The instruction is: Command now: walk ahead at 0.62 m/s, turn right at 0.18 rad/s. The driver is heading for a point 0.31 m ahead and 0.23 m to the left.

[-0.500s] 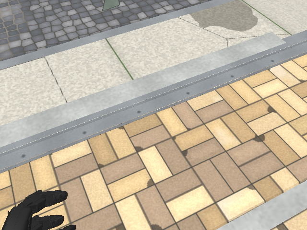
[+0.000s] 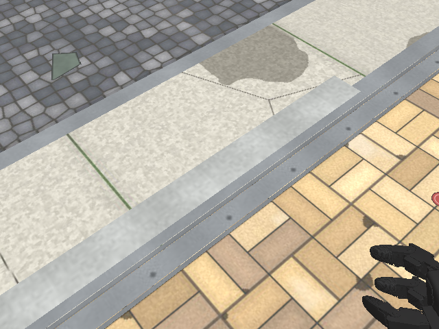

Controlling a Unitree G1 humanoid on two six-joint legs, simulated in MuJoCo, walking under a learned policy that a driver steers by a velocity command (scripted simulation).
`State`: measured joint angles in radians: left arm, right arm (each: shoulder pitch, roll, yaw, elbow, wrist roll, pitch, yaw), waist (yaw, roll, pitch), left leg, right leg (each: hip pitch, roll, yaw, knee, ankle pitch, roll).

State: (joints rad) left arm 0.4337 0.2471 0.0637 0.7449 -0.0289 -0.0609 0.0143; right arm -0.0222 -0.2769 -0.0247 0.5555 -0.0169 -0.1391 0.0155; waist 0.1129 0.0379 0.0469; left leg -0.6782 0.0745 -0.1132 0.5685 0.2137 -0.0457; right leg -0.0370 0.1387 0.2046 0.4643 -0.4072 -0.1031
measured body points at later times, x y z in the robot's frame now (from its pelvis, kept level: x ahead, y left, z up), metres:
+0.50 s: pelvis +0.23 +0.06 +0.00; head +0.25 +0.07 +0.45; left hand +0.38 +0.33 -0.09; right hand +0.39 -0.19 -0.10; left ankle +0.27 +0.16 -0.73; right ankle +0.33 -0.07 -0.71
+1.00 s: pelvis +0.29 +0.04 +0.00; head +0.29 +0.03 +0.45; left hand +0.38 +0.30 -0.11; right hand +0.44 -0.19 -0.12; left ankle +0.27 +0.16 -0.73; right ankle +0.32 -0.07 -0.73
